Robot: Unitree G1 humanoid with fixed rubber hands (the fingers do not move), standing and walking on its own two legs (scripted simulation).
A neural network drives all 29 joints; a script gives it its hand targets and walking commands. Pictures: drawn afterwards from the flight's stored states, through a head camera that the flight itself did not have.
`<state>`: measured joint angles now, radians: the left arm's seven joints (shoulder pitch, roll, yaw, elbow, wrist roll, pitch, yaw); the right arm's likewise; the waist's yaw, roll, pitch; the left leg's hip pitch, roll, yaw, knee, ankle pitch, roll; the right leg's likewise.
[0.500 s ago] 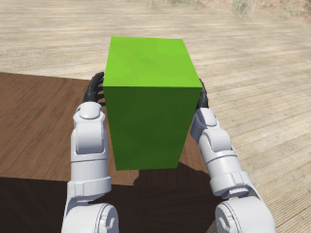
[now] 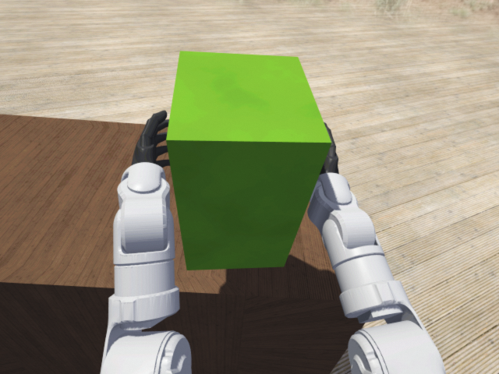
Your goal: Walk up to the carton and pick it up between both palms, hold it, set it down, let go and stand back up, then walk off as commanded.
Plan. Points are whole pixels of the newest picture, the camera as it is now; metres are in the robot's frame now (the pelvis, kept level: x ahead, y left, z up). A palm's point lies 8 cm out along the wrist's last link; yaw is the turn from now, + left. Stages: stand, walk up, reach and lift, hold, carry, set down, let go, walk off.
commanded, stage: hold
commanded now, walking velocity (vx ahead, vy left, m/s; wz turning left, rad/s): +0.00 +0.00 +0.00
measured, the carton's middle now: (238, 171) +0.37 +0.01 +0.19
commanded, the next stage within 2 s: set down in 1.56 s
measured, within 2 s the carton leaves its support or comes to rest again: neither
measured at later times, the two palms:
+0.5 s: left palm (146, 164) +0.35 +0.14 +0.22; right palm (322, 169) +0.36 -0.12 +0.20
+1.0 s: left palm (146, 168) +0.35 +0.14 +0.21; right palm (319, 171) +0.36 -0.11 +0.20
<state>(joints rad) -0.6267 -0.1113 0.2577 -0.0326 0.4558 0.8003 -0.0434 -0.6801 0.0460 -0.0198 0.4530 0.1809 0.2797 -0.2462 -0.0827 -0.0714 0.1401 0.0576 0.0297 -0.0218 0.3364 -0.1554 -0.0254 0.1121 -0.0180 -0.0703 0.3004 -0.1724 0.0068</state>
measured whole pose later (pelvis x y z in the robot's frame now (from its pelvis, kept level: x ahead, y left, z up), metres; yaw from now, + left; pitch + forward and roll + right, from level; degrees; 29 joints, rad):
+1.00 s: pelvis +0.00 -0.01 +0.00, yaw +0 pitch -14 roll +0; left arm -0.65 -0.10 0.28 0.01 0.47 0.80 -0.06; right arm -0.70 0.07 -0.05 0.51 0.15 0.27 -0.24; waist -0.08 -0.10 0.14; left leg 0.06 0.03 -0.02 0.32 -0.14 -0.03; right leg 0.11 -0.02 -0.08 0.31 -0.18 0.00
